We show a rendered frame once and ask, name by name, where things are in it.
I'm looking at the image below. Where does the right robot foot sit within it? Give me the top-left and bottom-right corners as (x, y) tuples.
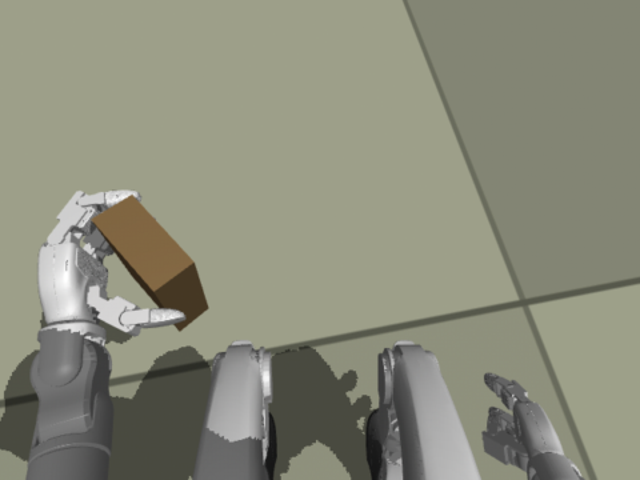
(366, 409), (382, 480)

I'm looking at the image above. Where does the right robot hand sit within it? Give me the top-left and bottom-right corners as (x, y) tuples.
(482, 373), (565, 472)

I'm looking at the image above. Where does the carton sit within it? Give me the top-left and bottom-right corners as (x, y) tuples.
(91, 195), (209, 331)

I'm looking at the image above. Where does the right robot arm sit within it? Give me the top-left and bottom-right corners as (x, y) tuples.
(527, 453), (585, 480)

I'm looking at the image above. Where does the left robot hand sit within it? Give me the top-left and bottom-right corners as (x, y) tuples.
(38, 190), (186, 337)

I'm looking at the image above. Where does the left robot arm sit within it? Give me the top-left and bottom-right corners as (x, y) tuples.
(26, 320), (114, 480)

